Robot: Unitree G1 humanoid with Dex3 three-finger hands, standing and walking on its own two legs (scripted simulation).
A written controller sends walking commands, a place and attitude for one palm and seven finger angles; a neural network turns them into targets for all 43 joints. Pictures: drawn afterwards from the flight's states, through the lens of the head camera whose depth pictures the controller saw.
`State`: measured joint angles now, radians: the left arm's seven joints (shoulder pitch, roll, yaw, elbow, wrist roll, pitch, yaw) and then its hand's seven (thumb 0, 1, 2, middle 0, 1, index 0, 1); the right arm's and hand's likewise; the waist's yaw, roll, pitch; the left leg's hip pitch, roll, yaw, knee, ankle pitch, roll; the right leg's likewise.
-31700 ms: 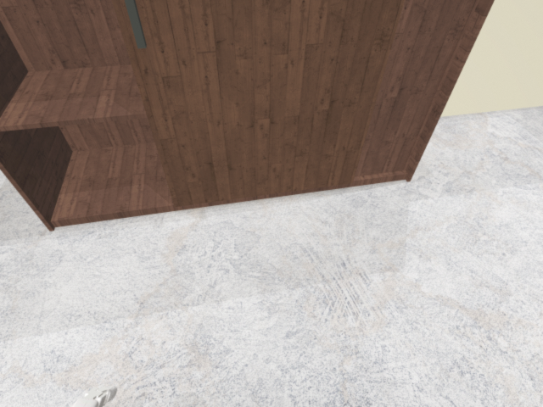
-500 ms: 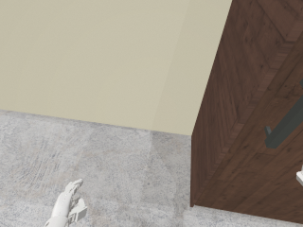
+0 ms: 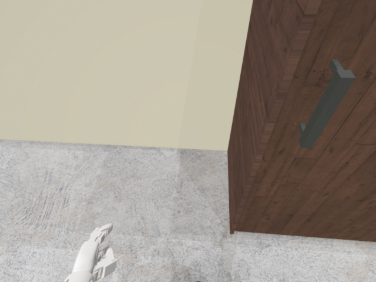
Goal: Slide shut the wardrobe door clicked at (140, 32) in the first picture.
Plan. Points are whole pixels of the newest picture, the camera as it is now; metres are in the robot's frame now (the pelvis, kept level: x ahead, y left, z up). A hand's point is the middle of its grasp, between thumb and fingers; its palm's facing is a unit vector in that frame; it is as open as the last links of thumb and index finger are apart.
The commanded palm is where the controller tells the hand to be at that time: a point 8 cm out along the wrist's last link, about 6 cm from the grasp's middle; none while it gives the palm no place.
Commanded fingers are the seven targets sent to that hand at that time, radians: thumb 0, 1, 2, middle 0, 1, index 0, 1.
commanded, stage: step back with the hand held close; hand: right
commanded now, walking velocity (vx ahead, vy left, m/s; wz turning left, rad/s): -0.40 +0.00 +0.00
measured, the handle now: (319, 107) +0.42 -0.27 +0.15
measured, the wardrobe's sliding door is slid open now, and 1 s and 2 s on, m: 0.00 0.00 0.00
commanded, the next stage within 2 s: stop stepping back and stand still in 0.66 s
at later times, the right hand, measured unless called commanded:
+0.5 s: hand out of the picture +0.12 -0.31 +0.17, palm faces +0.41 +0.84 -0.36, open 7.4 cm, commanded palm +0.04 -0.34 +0.18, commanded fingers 0.00 -0.90 -0.90 0.20 0.30 0.20 0.30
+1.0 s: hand out of the picture +0.00 -0.33 +0.17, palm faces +0.34 +0.90 -0.28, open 7.4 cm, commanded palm -0.08 -0.37 +0.18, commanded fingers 0.00 -0.90 -0.90 0.20 0.30 0.20 0.30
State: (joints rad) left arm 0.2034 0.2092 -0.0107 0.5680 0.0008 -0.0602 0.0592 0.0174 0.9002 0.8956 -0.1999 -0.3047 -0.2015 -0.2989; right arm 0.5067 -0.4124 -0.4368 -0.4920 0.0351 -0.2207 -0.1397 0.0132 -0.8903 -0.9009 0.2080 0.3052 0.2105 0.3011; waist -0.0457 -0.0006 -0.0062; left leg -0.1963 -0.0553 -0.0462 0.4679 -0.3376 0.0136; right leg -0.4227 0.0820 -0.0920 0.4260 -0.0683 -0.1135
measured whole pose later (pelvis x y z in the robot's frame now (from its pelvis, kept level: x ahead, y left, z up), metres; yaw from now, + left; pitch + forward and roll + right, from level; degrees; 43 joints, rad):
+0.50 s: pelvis -0.11 -0.04 +0.00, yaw +2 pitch +0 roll +4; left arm 0.14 0.18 0.00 0.60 0.01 -0.10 0.06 0.02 0.90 0.90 -0.20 -0.30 -0.20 -0.30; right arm 0.41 -0.45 -0.43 -0.53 0.04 -0.20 -0.15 0.01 -0.89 -0.90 0.21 0.31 0.21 0.30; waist -0.01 0.06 0.06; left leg -0.41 -0.08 -0.08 0.91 -0.47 -0.02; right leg -0.40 0.02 -0.02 0.54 -0.14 -0.10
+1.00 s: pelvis -0.26 -0.09 -0.01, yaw +7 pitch -4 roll +2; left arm 0.22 0.14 -0.01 0.67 0.02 -0.10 0.05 0.02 0.90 0.90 -0.20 -0.30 -0.20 -0.30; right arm 0.38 -0.43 -0.42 -0.47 0.06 -0.13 -0.14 0.01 -0.89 -0.90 0.21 0.30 0.21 0.30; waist 0.03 0.09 -0.01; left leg -0.25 -0.06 -0.02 0.86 -0.54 0.01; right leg -0.41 0.05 0.03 0.58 -0.13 -0.01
